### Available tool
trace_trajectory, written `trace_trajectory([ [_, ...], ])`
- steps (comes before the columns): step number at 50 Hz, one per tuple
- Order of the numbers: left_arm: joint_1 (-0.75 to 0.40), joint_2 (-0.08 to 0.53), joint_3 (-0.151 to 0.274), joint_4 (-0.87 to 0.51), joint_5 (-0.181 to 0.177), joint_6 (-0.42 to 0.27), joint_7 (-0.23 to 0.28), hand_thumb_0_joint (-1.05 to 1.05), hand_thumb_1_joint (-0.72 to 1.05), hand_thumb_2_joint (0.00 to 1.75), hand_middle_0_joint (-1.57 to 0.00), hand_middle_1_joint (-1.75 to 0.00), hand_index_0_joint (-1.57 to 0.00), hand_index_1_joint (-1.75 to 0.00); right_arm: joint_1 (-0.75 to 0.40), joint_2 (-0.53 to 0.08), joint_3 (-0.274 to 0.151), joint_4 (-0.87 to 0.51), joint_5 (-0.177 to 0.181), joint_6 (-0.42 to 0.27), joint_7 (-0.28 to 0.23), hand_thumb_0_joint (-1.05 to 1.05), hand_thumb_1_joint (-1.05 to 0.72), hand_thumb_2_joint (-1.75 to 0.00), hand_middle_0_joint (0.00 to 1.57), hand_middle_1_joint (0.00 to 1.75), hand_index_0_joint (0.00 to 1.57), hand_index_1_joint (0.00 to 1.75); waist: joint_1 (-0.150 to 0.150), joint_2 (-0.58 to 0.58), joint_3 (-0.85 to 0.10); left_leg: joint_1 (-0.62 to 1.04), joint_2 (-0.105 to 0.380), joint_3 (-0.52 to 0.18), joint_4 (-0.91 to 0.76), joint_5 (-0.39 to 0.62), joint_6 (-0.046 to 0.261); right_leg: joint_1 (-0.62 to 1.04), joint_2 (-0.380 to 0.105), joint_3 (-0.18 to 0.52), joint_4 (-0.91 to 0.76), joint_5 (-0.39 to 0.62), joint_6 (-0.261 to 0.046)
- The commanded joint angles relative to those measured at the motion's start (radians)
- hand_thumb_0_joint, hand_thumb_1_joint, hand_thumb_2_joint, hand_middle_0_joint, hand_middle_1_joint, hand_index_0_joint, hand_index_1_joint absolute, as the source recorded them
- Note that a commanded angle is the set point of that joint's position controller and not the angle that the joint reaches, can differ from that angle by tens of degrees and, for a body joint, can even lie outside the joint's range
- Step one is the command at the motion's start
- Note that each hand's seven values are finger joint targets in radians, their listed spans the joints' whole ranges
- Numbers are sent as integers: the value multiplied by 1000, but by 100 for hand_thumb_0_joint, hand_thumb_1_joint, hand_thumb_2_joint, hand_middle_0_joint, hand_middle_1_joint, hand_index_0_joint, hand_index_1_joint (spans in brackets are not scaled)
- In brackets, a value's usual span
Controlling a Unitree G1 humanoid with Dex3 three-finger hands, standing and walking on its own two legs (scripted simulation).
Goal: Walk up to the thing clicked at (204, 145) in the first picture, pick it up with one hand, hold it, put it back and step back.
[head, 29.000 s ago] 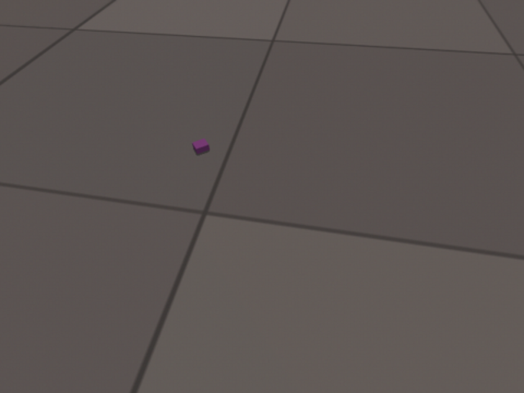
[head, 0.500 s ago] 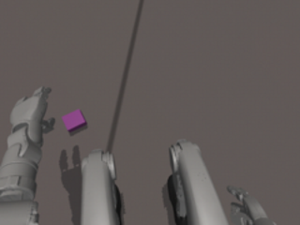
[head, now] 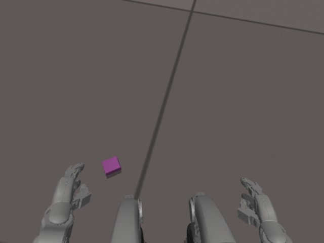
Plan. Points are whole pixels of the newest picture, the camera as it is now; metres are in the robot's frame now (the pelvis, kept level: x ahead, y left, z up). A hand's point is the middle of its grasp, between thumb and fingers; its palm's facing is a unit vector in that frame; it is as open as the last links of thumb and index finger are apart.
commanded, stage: home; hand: left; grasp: from above
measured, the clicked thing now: (111, 165) +0.49 +0.26 -0.58
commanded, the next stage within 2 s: none
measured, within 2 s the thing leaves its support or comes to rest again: neither
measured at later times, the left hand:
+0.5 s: hand (69, 204) +0.22 +0.18 +0.08, palm faces +0.10 -0.97 -0.21, open 7.4 cm
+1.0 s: hand (69, 211) +0.21 +0.18 +0.07, palm faces +0.09 -0.97 -0.21, open 7.4 cm
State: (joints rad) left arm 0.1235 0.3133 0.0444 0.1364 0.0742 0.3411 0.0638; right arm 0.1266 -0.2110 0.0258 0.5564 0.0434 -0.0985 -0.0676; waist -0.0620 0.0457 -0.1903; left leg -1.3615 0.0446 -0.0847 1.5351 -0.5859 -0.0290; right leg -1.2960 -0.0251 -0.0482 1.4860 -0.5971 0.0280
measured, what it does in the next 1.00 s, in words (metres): rises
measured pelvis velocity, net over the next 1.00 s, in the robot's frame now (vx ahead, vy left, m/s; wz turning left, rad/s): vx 0.05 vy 0.00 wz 0.04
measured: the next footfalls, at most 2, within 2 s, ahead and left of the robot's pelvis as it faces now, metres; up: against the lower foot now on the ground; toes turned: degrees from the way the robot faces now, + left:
none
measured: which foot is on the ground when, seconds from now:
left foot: down 0.00-1.00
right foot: down 0.00-1.00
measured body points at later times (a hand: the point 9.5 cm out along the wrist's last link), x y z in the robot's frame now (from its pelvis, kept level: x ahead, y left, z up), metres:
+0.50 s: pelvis +0.06 +0.00 +0.11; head +0.07 +0.00 +0.56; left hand +0.21 +0.23 +0.09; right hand +0.22 -0.25 +0.05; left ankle +0.06 +0.13 -0.56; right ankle +0.05 -0.14 -0.56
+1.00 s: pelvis +0.05 +0.00 +0.11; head +0.06 +0.00 +0.56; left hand +0.20 +0.23 +0.09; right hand +0.21 -0.24 +0.05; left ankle +0.06 +0.13 -0.56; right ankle +0.05 -0.14 -0.56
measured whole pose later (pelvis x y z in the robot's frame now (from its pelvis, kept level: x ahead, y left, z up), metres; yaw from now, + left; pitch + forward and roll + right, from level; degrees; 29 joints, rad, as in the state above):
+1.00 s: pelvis +0.05 +0.00 +0.11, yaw +2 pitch +9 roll -2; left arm 0.49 0.21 0.04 -0.13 -0.05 0.46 0.02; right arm 0.29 -0.22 0.03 0.55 0.00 -0.25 -0.19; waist -0.04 0.05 -0.15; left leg -0.71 0.04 -0.06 1.02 -0.47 -0.03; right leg -0.64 -0.03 -0.06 0.96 -0.48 0.03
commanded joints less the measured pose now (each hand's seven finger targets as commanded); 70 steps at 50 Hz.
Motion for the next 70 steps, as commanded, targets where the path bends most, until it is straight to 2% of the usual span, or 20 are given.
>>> trace_trajectory([
  [1,15,100,87,-242,-74,11,24,0,90,90,-20,-30,-20,-30,43,-140,-50,-133,7,-61,-50,0,-90,-90,20,30,20,30,-18,26,-294,410,-26,-3,-367,87,41,319,37,16,-362,131,-37],
  [5,112,60,99,-301,-122,38,22,0,90,90,-20,-30,-20,-30,78,-127,-41,-141,5,-92,-87,0,-90,-90,20,30,20,30,-14,34,-280,523,-30,14,-439,221,39,447,40,9,-442,246,-35],
  [6,141,40,86,-307,-128,42,20,0,90,90,-20,-30,-20,-30,85,-125,-41,-140,2,-98,-94,0,-90,-90,20,30,20,30,-20,36,-268,553,-30,20,-459,251,37,476,41,8,-464,275,-34],
  [9,210,29,90,-358,-144,59,14,0,90,90,-20,-30,-20,-30,107,-123,-38,-151,-4,-114,-111,0,-90,-90,20,30,20,30,-5,47,-225,633,-29,23,-529,306,32,543,43,-2,-525,322,-32],
  [13,317,6,74,-430,-148,78,5,0,90,90,-20,-30,-20,-30,123,-112,-38,-175,-11,-134,-126,0,-90,-90,20,30,20,30,10,51,-171,704,-35,37,-595,357,31,621,47,-15,-599,363,-31],
  [15,347,2,66,-445,-141,84,-1,0,90,90,-20,-30,-20,-30,122,-112,-39,-177,-15,-143,-131,0,-90,-90,20,30,20,30,3,36,-140,722,-35,39,-615,378,33,644,50,-21,-626,381,-30],
  [18,390,-12,52,-447,-139,92,-13,0,90,90,-20,-30,-20,-30,120,-111,-40,-183,-21,-154,-135,0,-90,-90,20,30,20,30,7,-4,-82,730,-37,35,-645,362,37,658,50,-28,-660,364,-26],
  [20,393,-5,56,-458,-136,95,-20,0,90,90,-20,-30,-20,-30,115,-117,-44,-190,-24,-161,-135,0,-90,-90,20,30,20,30,11,-25,-59,733,-41,40,-657,341,41,668,47,-30,-683,345,-20],
  [24,360,-1,50,-465,-134,94,-39,0,90,90,-20,-30,-20,-30,108,-127,-50,-186,-32,-181,-135,0,-90,-90,20,30,20,30,-4,-35,-35,755,-43,56,-666,330,42,666,42,-30,-700,338,-12],
  [30,330,6,59,-456,-121,75,-51,0,90,90,-20,-30,-20,-30,97,-129,-52,-178,-42,-202,-130,0,-90,-90,20,30,20,30,8,-13,-35,762,-47,58,-672,301,39,670,35,-26,-699,312,-12],
  [37,339,12,61,-469,-115,62,-42,0,90,90,-20,-30,-20,-30,85,-129,-49,-174,-44,-205,-126,0,-90,-90,20,30,20,30,23,19,-56,773,-44,54,-683,298,34,689,39,-30,-689,303,-18],
  [38,344,7,53,-464,-116,61,-44,0,90,90,-20,-30,-20,-30,87,-131,-50,-172,-43,-206,-126,0,-90,-90,20,30,20,30,15,19,-56,775,-43,50,-688,291,34,681,41,-31,-687,297,-18],
  [48,348,5,53,-454,-123,67,-40,0,90,90,-20,-30,-20,-30,78,-132,-45,-173,-40,-205,-130,0,-90,-90,20,30,20,30,26,-31,-28,753,-41,54,-689,268,37,685,41,-31,-702,272,-16],
  [52,343,4,54,-450,-123,68,-40,0,90,90,-20,-30,-20,-30,78,-131,-45,-174,-40,-209,-130,0,-90,-90,20,30,20,30,24,-9,-17,748,-38,47,-704,225,36,669,43,-35,-699,234,-18],
  [55,353,11,58,-462,-122,66,-41,0,90,90,-20,-30,-20,-30,80,-130,-48,-175,-41,-206,-130,0,-90,-90,20,30,20,30,27,-9,-47,757,-38,49,-693,268,34,685,44,-34,-695,269,-18],
  [59,346,7,55,-454,-120,64,-41,0,90,90,-20,-30,-20,-30,83,-129,-48,-169,-41,-207,-130,0,-90,-90,20,30,20,30,32,1,-27,747,-36,49,-700,239,32,672,44,-33,-694,240,-21],
  [60,337,4,46,-465,-121,64,-42,0,90,90,-20,-30,-20,-30,83,-130,-48,-172,-40,-210,-130,0,-90,-90,20,30,20,30,24,4,-26,752,-35,47,-704,234,33,665,45,-35,-691,238,-20],
  [61,347,8,56,-465,-123,66,-43,0,90,90,-20,-30,-20,-30,86,-127,-47,-169,-41,-211,-130,0,-90,-90,20,30,20,30,28,14,-40,755,-35,46,-698,253,32,675,44,-34,-688,254,-20],
  [68,347,3,49,-449,-122,63,-43,0,90,90,-20,-30,-20,-30,86,-130,-48,-164,-41,-212,-130,0,-90,-90,20,30,20,30,23,-5,-30,754,-36,53,-692,255,33,674,43,-30,-692,257,-18],
  [70,347,11,52,-466,-124,62,-44,0,90,90,-20,-30,-20,-30,87,-132,-49,-165,-39,-209,-131,0,-90,-90,20,30,20,30,24,5,-49,772,-35,52,-688,292,33,681,43,-29,-688,289,-19],
])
